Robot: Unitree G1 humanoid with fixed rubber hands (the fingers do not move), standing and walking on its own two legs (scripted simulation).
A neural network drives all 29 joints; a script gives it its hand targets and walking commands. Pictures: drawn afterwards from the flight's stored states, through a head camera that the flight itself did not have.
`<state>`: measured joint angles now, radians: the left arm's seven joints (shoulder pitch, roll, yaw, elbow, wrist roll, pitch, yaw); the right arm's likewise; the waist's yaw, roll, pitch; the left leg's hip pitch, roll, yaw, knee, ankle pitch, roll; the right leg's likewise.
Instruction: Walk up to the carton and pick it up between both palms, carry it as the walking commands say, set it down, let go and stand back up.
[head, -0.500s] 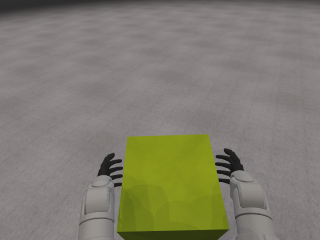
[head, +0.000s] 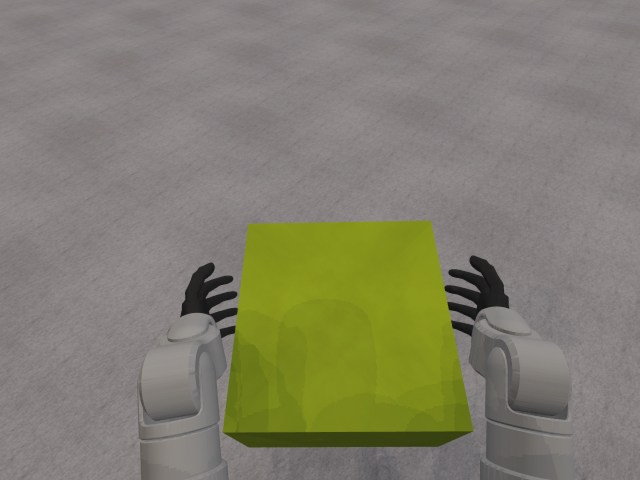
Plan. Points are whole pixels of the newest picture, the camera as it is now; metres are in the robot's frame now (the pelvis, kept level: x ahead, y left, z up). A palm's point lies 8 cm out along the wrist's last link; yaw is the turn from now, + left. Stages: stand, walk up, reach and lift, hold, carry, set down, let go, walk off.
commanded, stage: carry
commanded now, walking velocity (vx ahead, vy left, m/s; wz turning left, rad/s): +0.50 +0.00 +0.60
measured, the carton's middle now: (341, 332) +0.33 -0.01 +0.00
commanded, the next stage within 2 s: none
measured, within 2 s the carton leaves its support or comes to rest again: neither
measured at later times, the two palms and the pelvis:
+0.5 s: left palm (132, 226) +0.50 +0.31 +0.05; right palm (329, 179) +0.59 +0.00 +0.05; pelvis +0.27 +0.07 -0.02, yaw +17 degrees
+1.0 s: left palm (83, 146) +0.69 +0.45 +0.07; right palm (232, 91) +0.90 +0.20 +0.06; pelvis +0.58 +0.15 +0.00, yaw +40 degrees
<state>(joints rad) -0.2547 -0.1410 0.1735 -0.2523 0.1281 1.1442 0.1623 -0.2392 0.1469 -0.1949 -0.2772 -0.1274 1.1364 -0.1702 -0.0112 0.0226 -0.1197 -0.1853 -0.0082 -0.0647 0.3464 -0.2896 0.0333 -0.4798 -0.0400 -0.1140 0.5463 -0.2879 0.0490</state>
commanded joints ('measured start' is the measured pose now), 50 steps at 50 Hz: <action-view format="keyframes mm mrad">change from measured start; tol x32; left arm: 1 -495 -895 -746 -79 -432 39 -341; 50 -487 -953 -746 -96 -482 14 -383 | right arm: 1 -470 858 745 -39 438 64 376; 50 -477 961 778 -39 451 38 373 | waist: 1 8 70 -268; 3 48 -308 -385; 19 3 -209 -241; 22 -17 236 -336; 39 5 98 -261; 42 32 -383 -383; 50 33 -167 -205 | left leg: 1 -74 125 -34 139 263 102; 5 -652 81 57 794 -224 32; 19 0 -110 377 113 172 72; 23 533 347 -435 -18 408 308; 39 119 114 49 191 784 106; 42 -501 -77 151 808 -188 26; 50 -460 72 145 603 -47 21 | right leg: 1 407 17 -56 -195 127 -22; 4 803 -558 629 -306 60 -247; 19 516 -252 -236 106 773 -27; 23 -321 -58 91 835 -254 10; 39 285 32 -106 -121 206 -21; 42 842 -474 567 -235 284 -201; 50 582 -360 62 -314 346 -137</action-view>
